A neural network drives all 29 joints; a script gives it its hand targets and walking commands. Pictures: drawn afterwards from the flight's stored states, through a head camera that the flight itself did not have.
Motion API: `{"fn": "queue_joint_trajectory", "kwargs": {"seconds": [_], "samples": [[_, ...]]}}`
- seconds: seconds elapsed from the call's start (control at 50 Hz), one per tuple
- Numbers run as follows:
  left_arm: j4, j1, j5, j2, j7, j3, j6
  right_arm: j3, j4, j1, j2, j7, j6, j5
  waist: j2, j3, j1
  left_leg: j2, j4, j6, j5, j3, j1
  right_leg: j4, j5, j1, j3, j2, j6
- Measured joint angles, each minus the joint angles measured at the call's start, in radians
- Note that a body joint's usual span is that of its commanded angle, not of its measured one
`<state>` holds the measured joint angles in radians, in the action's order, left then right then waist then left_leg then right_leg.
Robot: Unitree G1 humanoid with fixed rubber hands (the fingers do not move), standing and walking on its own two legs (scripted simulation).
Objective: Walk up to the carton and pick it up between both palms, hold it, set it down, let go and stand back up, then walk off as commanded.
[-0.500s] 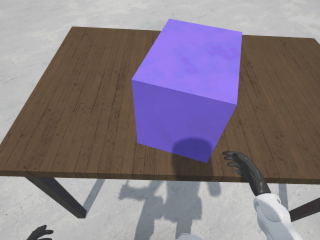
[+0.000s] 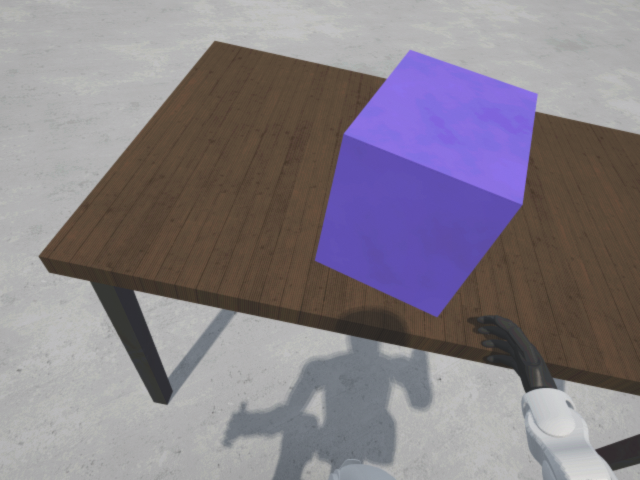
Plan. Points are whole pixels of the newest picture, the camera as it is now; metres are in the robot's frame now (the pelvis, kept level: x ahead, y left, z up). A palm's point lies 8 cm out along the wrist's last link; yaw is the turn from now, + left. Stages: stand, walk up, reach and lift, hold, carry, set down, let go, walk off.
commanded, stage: walk off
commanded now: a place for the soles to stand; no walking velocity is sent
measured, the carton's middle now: (423, 179) +0.55 -0.10 +0.09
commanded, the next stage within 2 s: none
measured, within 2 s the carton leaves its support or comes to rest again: neither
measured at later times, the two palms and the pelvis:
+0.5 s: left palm out of the picture +0.04 +0.33 -0.14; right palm out of the picture +0.09 -0.25 -0.05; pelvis -0.04 +0.04 +0.01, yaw -3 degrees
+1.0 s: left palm out of the picture +0.09 +0.35 -0.09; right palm out of the picture -0.02 -0.24 -0.09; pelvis -0.08 +0.06 +0.00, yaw -5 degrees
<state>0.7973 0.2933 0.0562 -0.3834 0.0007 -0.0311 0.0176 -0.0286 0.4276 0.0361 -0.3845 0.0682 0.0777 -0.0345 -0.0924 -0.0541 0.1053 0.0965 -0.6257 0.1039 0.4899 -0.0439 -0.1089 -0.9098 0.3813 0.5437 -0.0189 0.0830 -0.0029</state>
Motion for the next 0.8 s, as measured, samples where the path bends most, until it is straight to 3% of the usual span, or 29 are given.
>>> {"fn": "queue_joint_trajectory", "kwargs": {"seconds": [0.08,0.12,0.18,0.24,0.28,0.32,0.38,0.44,0.5,0.62,0.74,0.78,0.8], "samples": [[0.024,0.069,0.002,-0.017,0.003,0.005,-0.008,-0.031,0.001,0.023,-0.037,-0.020,-0.017,-0.005,0.007,0.039,0.009,-0.003,0.036,0.000,-0.005,0.010,0.024,0.213,-0.078,-0.103,-0.026,-0.010,-0.016],[0.031,0.096,0.000,-0.021,-0.001,0.004,-0.016,-0.045,-0.023,0.041,-0.066,-0.027,-0.005,-0.012,0.014,0.047,0.001,0.003,-0.001,-0.008,0.014,0.018,0.011,0.311,-0.208,-0.147,-0.028,-0.027,-0.040],[0.022,0.095,-0.005,-0.012,-0.014,0.002,-0.022,-0.045,-0.021,0.033,-0.090,-0.010,0.014,-0.016,0.059,0.027,-0.020,-0.016,-0.187,-0.086,0.030,0.003,-0.075,0.301,-0.199,-0.152,-0.060,-0.020,-0.042],[-0.019,0.075,0.001,-0.006,-0.018,-0.001,-0.009,-0.009,0.001,-0.001,-0.076,0.009,0.002,-0.013,0.072,0.014,-0.014,-0.012,-0.310,-0.106,0.096,-0.040,-0.159,0.292,-0.197,-0.129,-0.061,-0.014,-0.035],[-0.045,0.045,-0.002,-0.005,-0.017,0.001,0.006,0.016,0.007,-0.024,-0.065,0.020,-0.014,-0.006,0.067,0.002,-0.011,-0.020,-0.263,-0.101,0.097,-0.065,-0.181,0.284,-0.212,-0.102,-0.058,-0.015,-0.025],[-0.069,0.008,-0.011,-0.016,-0.005,-0.001,0.017,0.028,0.004,-0.033,-0.053,0.021,-0.028,0.007,0.024,-0.033,-0.004,-0.007,-0.199,-0.053,0.021,-0.039,-0.177,0.222,-0.185,-0.063,-0.031,-0.035,-0.020],[-0.061,-0.032,-0.016,-0.016,0.000,-0.017,0.026,0.000,0.048,0.001,-0.028,0.003,-0.077,0.022,-0.031,-0.075,0.023,0.009,-0.171,0.006,-0.011,0.029,-0.150,-0.035,0.026,0.007,0.052,-0.005,0.011],[-0.041,-0.060,-0.019,-0.007,0.001,-0.023,0.028,-0.012,0.132,0.087,0.004,-0.004,-0.103,0.017,-0.027,-0.092,-0.001,0.001,-0.107,0.010,-0.050,0.022,-0.127,-0.194,0.058,0.018,0.106,0.042,0.028],[-0.023,-0.065,-0.008,-0.006,-0.001,-0.020,0.034,-0.013,0.221,0.164,0.034,-0.005,-0.119,0.021,-0.004,-0.102,-0.032,-0.015,-0.039,0.009,-0.095,0.017,-0.123,-0.216,0.073,0.009,0.130,0.066,0.032],[0.028,-0.065,0.010,-0.011,0.002,-0.012,0.054,-0.001,0.280,0.285,0.053,-0.002,-0.105,0.041,0.048,-0.153,-0.102,-0.014,0.076,0.015,-0.178,0.043,-0.146,0.088,-0.021,-0.059,0.079,0.019,0.024],[0.032,-0.104,-0.009,-0.014,0.007,-0.028,0.014,0.006,0.298,0.364,0.019,-0.001,-0.070,0.041,0.113,-0.181,-0.149,0.043,0.120,0.015,-0.234,0.038,-0.202,0.412,-0.160,-0.200,0.024,-0.043,-0.036],[0.023,-0.130,-0.024,0.000,0.006,-0.034,-0.007,0.017,0.303,0.345,-0.009,0.002,-0.062,0.044,0.171,-0.211,-0.153,0.029,0.073,-0.020,-0.246,0.020,-0.230,0.461,-0.205,-0.219,0.012,-0.030,-0.027],[0.009,-0.135,-0.033,-0.002,0.007,-0.034,-0.014,0.021,0.297,0.334,-0.019,0.004,-0.059,0.046,0.187,-0.221,-0.149,0.025,0.017,-0.062,-0.249,0.012,-0.254,0.466,-0.210,-0.223,0.013,-0.024,-0.022]]}}
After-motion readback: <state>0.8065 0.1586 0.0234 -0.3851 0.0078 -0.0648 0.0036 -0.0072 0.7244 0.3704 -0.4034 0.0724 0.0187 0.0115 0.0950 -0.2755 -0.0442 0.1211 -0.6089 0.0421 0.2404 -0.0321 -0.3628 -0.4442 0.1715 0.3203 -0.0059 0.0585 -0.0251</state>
